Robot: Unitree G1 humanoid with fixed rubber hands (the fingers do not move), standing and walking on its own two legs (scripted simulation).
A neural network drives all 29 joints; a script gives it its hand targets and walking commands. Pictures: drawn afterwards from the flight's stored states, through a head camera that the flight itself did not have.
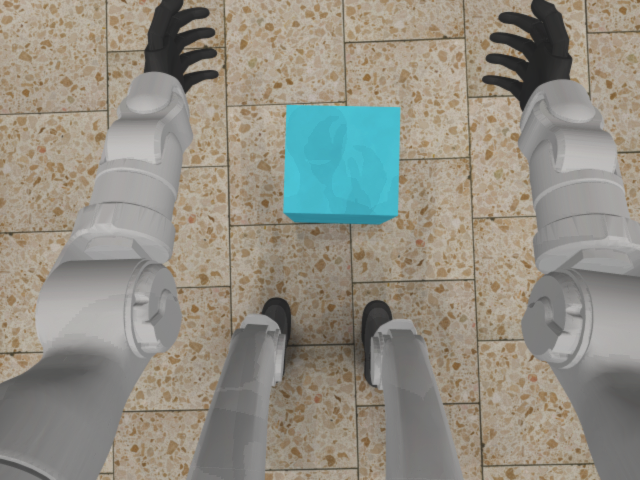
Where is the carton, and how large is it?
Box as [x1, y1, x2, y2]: [283, 105, 399, 224]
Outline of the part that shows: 286,105 283,212 292,220 299,222 379,224 397,215 399,107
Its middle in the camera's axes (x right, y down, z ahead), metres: +0.04 -0.14 +0.84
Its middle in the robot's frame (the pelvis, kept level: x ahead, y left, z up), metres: +0.52 -0.01 -0.52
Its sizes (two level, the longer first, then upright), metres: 0.210 0.200 0.250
